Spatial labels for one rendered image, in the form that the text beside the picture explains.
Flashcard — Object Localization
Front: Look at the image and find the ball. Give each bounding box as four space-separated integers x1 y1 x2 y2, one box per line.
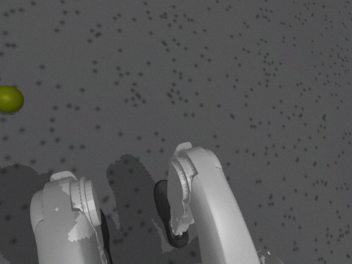
0 86 24 113

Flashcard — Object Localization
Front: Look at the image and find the right robot foot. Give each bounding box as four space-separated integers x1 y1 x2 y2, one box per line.
153 180 189 248

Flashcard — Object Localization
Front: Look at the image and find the left robot foot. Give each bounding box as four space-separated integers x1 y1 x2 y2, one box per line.
100 209 113 264

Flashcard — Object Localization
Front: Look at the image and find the right robot hand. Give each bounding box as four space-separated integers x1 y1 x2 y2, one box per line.
255 246 284 264

